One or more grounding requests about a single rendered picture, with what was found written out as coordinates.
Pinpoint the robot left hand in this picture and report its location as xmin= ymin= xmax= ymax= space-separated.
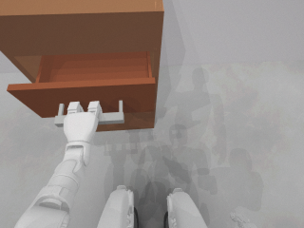
xmin=63 ymin=101 xmax=103 ymax=143

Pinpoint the robot right hand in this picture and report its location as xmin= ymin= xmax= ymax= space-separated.
xmin=230 ymin=212 xmax=257 ymax=228

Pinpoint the right robot thigh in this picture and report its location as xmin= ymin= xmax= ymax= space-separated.
xmin=166 ymin=192 xmax=207 ymax=228

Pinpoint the cabinet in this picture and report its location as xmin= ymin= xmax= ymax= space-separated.
xmin=0 ymin=0 xmax=164 ymax=132

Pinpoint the robot left upper arm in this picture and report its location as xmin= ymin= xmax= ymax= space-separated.
xmin=18 ymin=205 xmax=71 ymax=228

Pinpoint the handle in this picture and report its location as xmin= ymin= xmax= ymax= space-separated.
xmin=54 ymin=100 xmax=124 ymax=127

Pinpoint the right robot shin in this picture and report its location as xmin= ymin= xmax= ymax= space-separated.
xmin=168 ymin=188 xmax=182 ymax=228

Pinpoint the drawer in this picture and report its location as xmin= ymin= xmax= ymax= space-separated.
xmin=7 ymin=51 xmax=156 ymax=118

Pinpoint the robot left forearm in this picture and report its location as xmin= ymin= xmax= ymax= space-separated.
xmin=14 ymin=141 xmax=91 ymax=228

